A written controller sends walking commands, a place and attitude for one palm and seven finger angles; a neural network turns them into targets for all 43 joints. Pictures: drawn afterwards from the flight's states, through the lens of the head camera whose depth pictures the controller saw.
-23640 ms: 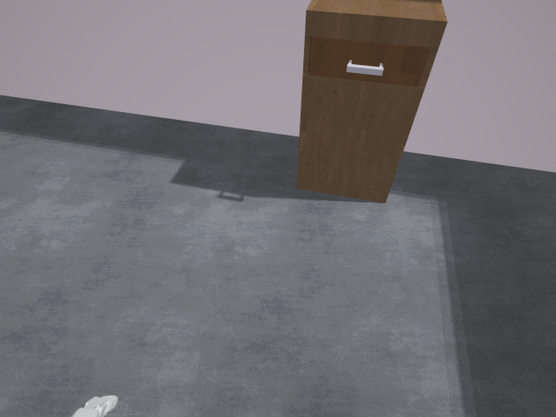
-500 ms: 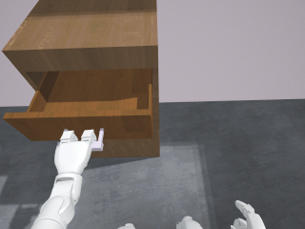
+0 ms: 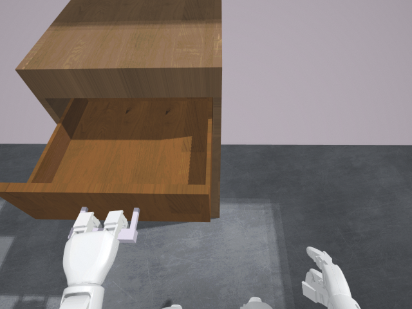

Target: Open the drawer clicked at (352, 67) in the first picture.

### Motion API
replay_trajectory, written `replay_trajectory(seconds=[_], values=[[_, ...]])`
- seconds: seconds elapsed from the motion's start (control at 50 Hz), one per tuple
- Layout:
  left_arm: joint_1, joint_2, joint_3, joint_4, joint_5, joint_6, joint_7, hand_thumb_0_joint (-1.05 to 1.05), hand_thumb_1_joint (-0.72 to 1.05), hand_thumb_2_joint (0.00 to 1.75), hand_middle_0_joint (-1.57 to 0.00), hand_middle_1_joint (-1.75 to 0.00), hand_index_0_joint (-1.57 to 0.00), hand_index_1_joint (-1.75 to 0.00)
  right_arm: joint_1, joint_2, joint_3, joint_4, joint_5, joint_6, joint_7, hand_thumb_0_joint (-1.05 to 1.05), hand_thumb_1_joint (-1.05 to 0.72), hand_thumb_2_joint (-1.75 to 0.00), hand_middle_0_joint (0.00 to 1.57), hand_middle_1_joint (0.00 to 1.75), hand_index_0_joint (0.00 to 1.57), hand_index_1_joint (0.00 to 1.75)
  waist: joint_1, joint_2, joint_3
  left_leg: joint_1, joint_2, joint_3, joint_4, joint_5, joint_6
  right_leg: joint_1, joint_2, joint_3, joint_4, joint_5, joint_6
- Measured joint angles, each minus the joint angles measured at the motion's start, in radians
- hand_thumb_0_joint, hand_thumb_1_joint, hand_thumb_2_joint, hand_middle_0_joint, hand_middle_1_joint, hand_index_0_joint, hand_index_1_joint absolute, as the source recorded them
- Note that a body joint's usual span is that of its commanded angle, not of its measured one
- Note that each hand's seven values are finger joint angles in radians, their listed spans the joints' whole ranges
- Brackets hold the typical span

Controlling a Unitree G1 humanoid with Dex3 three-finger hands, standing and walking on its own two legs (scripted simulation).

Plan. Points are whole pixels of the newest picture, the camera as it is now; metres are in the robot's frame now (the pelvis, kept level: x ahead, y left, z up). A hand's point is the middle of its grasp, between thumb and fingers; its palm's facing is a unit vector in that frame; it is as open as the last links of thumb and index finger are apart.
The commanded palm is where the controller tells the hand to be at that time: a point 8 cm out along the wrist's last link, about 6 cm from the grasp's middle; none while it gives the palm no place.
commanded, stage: pull the drawer open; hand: left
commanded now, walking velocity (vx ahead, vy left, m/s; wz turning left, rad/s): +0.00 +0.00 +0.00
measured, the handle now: (106, 224) +0.28 +0.23 -0.01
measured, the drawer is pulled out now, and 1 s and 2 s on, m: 0.26 0.30 0.30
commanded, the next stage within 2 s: open the thumb to release the handle in 0.76 s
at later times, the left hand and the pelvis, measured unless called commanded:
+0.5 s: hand (99, 281) +0.18 +0.22 -0.03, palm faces -0.02 -0.07 -1.00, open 5.6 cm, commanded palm +0.13 +0.22 +0.02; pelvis -0.01 -0.01 -0.01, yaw +0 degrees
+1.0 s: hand (94, 279) +0.18 +0.23 -0.04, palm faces +0.01 -0.04 -1.00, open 5.9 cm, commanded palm +0.15 +0.23 +0.02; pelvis +0.00 +0.00 -0.02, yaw +0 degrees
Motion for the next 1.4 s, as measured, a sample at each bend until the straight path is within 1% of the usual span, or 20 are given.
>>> replay_trajectory(seconds=[0.18,0.4,0.5,0.66,0.78,0.88,0.94,0.98,1.06,1.16,1.32,1.4], values=[[0.068,0.002,0.005,-0.051,-0.007,-0.004,-0.006,0.00,0.71,0.79,-0.32,-1.34,-0.42,-1.35,-0.009,0.009,0.014,-0.018,-0.003,0.001,0.007,0.01,-0.91,-0.89,0.20,0.30,0.20,0.30,0.006,-0.003,0.000,0.002,0.002,0.001,0.012,-0.004,-0.004,-0.001,0.002,0.001,0.016,-0.005,-0.004],[0.151,0.010,0.015,-0.109,-0.007,-0.028,0.004,0.00,0.71,0.78,-0.31,-1.33,-0.42,-1.35,0.006,-0.006,0.010,-0.029,-0.014,0.003,0.014,0.02,-0.91,-0.90,0.20,0.30,0.20,0.30,0.015,-0.004,0.002,-0.018,0.001,0.001,0.041,-0.012,-0.007,-0.024,0.002,0.002,0.050,-0.015,-0.008],[0.165,0.013,0.031,-0.127,-0.018,-0.035,-0.003,0.00,0.71,0.77,-0.30,-1.31,-0.42,-1.35,0.009,-0.004,0.013,-0.035,-0.015,0.004,0.019,0.02,-0.91,-0.90,0.20,0.30,0.20,0.30,0.008,-0.008,0.000,-0.028,0.003,0.006,0.053,-0.016,-0.009,-0.039,0.005,0.007,0.065,-0.018,-0.010],[0.229,0.024,0.053,-0.175,-0.042,-0.043,-0.022,0.01,0.72,0.75,-0.27,-1.28,-0.39,-1.31,0.019,-0.004,0.017,-0.055,-0.015,0.007,0.031,0.02,-0.91,-0.90,0.20,0.30,0.20,0.30,-0.010,-0.011,-0.008,-0.028,0.010,0.021,0.057,-0.027,-0.009,-0.049,0.013,0.021,0.076,-0.024,-0.011],[0.268,0.035,0.068,-0.208,-0.041,-0.073,-0.017,0.00,0.72,0.76,-0.27,-1.27,-0.38,-1.28,0.021,-0.010,0.011,-0.061,-0.021,0.009,0.036,0.02,-0.91,-0.90,0.20,0.30,0.20,0.30,-0.011,-0.015,-0.011,-0.043,0.011,0.026,0.068,-0.037,-0.007,-0.067,0.016,0.027,0.087,-0.032,-0.008],[0.283,0.035,0.065,-0.224,-0.031,-0.082,0.001,0.00,0.72,0.76,-0.27,-1.27,-0.37,-1.27,0.019,-0.016,0.003,-0.065,-0.027,0.009,0.039,0.02,-0.91,-0.90,0.20,0.30,0.20,0.30,-0.009,-0.008,-0.016,-0.067,0.009,0.024,0.087,-0.048,-0.004,-0.088,0.014,0.026,0.101,-0.041,-0.004],[0.235,0.038,0.070,-0.185,-0.005,-0.091,0.037,-0.01,0.72,0.78,-0.30,-1.29,-0.38,-1.29,0.016,-0.020,-0.006,-0.052,-0.035,0.005,0.027,0.02,-0.91,-0.90,0.20,0.30,0.20,0.30,0.007,-0.004,-0.014,-0.093,0.002,0.015,0.108,-0.052,-0.003,-0.109,0.005,0.018,0.119,-0.049,-0.002],[0.211,0.036,0.069,-0.173,-0.003,-0.092,0.051,-0.01,0.70,0.79,-0.32,-1.29,-0.38,-1.30,0.011,-0.020,-0.009,-0.041,-0.034,0.007,0.022,0.02,-0.91,-0.90,0.20,0.30,0.20,0.30,0.017,-0.002,-0.012,-0.105,-0.001,0.011,0.119,-0.055,-0.002,-0.118,0.002,0.014,0.129,-0.052,-0.002],[0.183,0.018,0.040,-0.167,-0.023,-0.055,0.042,0.00,0.60,0.76,-0.35,-1.29,-0.39,-1.30,0.002,-0.012,-0.006,-0.027,-0.023,0.013,0.011,0.02,-0.91,-0.90,0.20,0.30,0.20,0.30,0.024,0.009,-0.006,-0.095,-0.004,0.004,0.114,-0.049,-0.001,-0.103,-0.002,0.008,0.121,-0.048,-0.001],[0.149,0.009,0.026,-0.132,-0.031,-0.022,0.026,0.00,0.37,0.67,-0.36,-1.27,-0.38,-1.28,0.001,0.003,0.014,-0.021,-0.009,0.014,-0.007,0.02,-0.91,-0.89,0.20,0.30,0.20,0.30,0.021,0.005,-0.004,-0.062,-0.006,0.000,0.079,-0.029,-0.002,-0.068,-0.004,0.005,0.088,-0.031,-0.002],[0.119,0.030,0.023,-0.099,-0.030,-0.025,-0.005,0.00,-0.12,0.46,-0.35,-1.24,-0.35,-1.24,0.001,0.001,0.024,-0.028,-0.002,0.009,-0.020,0.02,-0.91,-0.89,0.20,0.30,0.20,0.30,0.014,-0.004,0.005,-0.028,-0.003,-0.010,0.044,-0.003,-0.008,-0.028,-0.001,-0.006,0.047,-0.006,-0.008],[0.107,0.033,0.025,-0.085,-0.027,-0.033,-0.006,0.00,-0.31,0.38,-0.34,-1.23,-0.33,-1.22,0.001,-0.008,0.016,-0.028,-0.004,0.005,-0.023,0.02,-0.91,-0.89,0.20,0.30,0.20,0.30,0.013,-0.004,0.007,-0.028,-0.003,-0.013,0.044,0.001,-0.008,-0.025,-0.002,-0.009,0.044,-0.002,-0.009]])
